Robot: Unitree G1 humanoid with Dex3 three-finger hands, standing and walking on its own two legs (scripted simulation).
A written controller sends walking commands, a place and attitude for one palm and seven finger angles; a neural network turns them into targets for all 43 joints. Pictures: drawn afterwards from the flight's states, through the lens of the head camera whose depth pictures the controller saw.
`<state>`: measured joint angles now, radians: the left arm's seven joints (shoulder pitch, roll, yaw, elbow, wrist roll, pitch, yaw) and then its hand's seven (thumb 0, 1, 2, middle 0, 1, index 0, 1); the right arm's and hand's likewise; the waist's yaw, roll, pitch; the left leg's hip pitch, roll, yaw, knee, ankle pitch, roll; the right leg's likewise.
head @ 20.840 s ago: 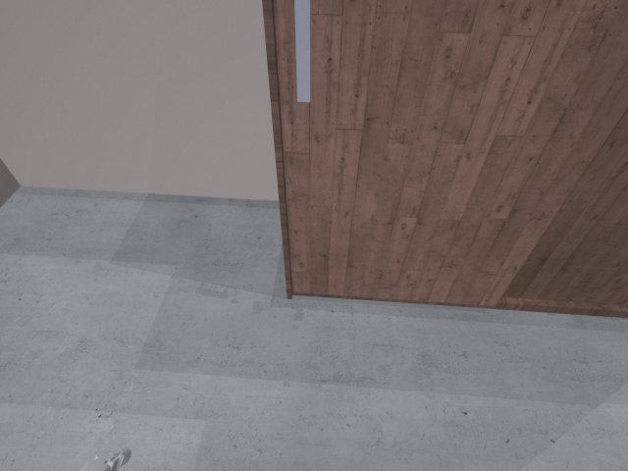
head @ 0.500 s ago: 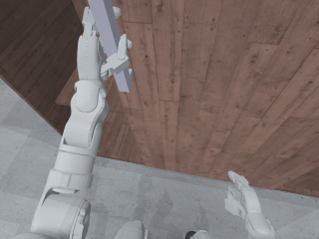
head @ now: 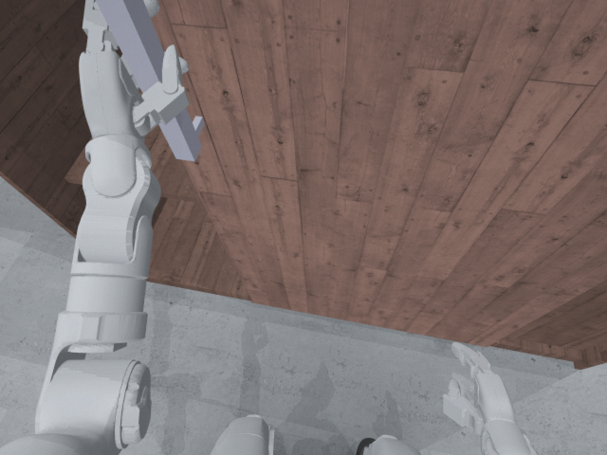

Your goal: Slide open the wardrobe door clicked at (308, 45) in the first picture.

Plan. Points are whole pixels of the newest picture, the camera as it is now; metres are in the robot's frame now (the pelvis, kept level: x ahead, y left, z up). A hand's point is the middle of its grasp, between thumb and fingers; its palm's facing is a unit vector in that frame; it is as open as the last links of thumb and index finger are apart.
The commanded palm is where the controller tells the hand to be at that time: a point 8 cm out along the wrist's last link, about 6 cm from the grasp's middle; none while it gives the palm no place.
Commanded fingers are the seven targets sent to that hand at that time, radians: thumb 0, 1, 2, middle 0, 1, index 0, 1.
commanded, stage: step sideways, sliding the door along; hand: left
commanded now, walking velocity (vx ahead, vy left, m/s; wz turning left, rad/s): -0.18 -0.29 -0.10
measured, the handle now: (155, 46) +0.47 +0.22 +0.23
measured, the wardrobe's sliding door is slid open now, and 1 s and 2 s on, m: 0.45 0.45 0.45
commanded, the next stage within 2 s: stop walking and hold the door there in 0.12 s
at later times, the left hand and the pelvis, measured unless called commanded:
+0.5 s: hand (171, 86) +0.43 +0.19 +0.21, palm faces +0.45 -0.86 -0.21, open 7.0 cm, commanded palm +0.39 +0.23 +0.20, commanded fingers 0.00 0.90 0.90 -0.45 -1.40 -0.45 -1.40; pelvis +0.02 -0.07 +0.00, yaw -4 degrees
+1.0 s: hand (173, 87) +0.43 +0.19 +0.21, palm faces +0.38 -0.92 -0.13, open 7.0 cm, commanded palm +0.39 +0.23 +0.20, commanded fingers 0.00 0.90 0.90 -0.45 -1.40 -0.45 -1.40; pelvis -0.02 -0.04 +0.00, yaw -11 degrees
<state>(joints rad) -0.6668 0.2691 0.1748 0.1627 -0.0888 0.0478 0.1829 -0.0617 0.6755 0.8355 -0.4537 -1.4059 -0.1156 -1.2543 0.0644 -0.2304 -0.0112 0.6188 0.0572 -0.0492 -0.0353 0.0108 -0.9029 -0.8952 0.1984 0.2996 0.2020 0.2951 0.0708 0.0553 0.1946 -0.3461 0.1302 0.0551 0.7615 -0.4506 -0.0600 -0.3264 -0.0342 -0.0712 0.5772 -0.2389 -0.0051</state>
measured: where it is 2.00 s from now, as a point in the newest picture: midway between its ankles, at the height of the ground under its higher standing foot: outside the picture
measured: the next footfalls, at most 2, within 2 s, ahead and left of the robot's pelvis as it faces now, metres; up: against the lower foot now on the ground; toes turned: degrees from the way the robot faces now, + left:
left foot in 0.04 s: +0.02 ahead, +0.15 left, +0.00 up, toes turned +10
right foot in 0.30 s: +0.11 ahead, -0.20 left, +0.00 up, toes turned -7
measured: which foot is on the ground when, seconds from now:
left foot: up 0.00-0.02, down 0.04-0.30, up 0.32-0.58, down 0.60-1.00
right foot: down 0.00-0.04, up 0.06-0.28, down 0.30-0.60, up 0.62-0.82, down 0.84-1.00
